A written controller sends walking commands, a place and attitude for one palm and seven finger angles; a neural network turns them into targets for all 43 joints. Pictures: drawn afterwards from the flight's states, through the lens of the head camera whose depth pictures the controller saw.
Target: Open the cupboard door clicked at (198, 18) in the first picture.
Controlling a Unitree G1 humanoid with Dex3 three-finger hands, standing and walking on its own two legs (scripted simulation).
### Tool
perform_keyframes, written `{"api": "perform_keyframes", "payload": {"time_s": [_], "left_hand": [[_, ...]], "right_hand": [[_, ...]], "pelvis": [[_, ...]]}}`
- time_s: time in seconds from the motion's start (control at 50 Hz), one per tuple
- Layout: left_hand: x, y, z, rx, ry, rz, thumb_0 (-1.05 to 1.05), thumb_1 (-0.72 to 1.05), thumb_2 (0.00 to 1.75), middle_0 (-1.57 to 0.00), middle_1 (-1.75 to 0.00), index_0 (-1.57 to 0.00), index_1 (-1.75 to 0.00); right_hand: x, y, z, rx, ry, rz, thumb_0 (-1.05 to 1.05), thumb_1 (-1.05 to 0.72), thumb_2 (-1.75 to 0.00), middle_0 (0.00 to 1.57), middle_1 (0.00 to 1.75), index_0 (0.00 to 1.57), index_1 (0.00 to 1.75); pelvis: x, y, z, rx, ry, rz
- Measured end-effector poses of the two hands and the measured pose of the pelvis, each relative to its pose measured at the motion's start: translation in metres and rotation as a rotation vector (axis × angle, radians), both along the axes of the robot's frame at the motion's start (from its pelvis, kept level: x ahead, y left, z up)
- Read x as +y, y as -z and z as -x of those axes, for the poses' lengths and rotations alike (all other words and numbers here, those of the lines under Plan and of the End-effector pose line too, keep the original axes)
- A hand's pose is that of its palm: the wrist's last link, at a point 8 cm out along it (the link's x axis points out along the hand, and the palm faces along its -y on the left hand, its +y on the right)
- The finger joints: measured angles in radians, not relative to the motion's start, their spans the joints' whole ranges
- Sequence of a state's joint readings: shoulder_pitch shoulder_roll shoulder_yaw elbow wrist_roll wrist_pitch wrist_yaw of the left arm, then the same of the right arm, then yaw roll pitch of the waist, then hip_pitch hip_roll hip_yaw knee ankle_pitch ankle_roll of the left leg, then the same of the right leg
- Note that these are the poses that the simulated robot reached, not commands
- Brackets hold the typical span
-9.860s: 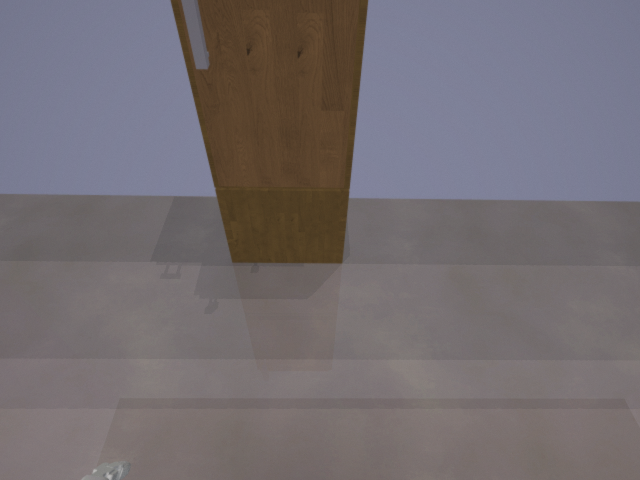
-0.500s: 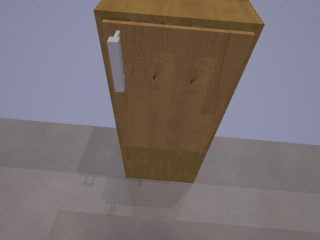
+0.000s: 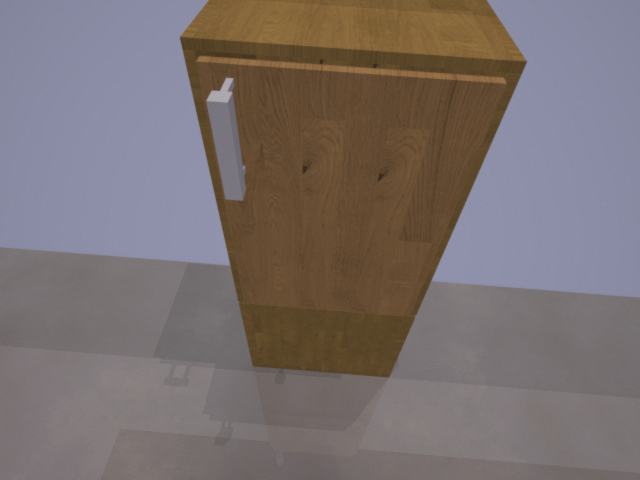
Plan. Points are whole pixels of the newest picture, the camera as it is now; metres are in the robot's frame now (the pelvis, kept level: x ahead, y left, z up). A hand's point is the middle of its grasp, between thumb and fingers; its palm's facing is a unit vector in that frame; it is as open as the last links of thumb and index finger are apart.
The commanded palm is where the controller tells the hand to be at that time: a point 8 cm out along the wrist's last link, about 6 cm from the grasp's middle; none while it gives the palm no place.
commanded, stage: come to a stop and stand still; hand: left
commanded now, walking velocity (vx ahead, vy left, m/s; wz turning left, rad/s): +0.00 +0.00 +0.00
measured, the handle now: (232, 141) +0.53 +0.17 +0.15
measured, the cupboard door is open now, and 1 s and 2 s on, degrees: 0 0 0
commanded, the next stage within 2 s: look again from close up in 0.08 s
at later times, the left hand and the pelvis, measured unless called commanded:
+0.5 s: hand out of the picture +0.03 +0.19 -0.17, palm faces -0.01 -0.97 -0.24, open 7.4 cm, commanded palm none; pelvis +0.00 -0.01 +0.00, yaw +0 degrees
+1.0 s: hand (178, 404) +0.20 +0.18 +0.02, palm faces +0.24 -0.96 -0.12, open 7.7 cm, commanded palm +0.11 +0.23 -0.04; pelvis -0.02 -0.02 -0.02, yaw +3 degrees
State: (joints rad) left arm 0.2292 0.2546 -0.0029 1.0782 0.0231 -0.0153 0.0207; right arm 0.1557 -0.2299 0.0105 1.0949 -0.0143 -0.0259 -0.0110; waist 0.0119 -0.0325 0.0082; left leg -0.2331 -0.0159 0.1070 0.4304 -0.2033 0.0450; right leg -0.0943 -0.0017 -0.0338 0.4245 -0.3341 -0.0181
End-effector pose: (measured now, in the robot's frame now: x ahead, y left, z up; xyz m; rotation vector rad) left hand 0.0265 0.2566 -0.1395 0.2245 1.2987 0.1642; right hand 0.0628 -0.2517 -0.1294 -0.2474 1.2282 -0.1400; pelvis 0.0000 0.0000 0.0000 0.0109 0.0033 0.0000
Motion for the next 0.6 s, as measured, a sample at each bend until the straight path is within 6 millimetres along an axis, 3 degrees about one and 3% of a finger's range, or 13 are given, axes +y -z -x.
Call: {"api": "perform_keyframes", "payload": {"time_s": [0.26, 0.6], "left_hand": [[-0.006, -0.002, -0.009, -0.001, 0.009, 0.000, 0.01, 0.91, 0.90, -0.20, -0.30, -0.20, -0.30], [-0.022, 0.000, 0.007, 0.032, -0.009, 0.017, 0.01, 0.91, 0.90, -0.20, -0.30, -0.20, -0.30]], "right_hand": [[-0.007, 0.002, 0.013, 0.046, 0.019, 0.001, 0.01, -0.91, -0.90, 0.21, 0.30, 0.20, 0.30], [-0.011, 0.002, 0.013, 0.049, 0.020, -0.009, 0.01, -0.91, -0.90, 0.21, 0.30, 0.20, 0.30]], "pelvis": [[-0.005, -0.002, -0.003, -0.004, 0.002, -0.004], [-0.014, -0.003, -0.005, -0.009, 0.002, -0.006]]}}
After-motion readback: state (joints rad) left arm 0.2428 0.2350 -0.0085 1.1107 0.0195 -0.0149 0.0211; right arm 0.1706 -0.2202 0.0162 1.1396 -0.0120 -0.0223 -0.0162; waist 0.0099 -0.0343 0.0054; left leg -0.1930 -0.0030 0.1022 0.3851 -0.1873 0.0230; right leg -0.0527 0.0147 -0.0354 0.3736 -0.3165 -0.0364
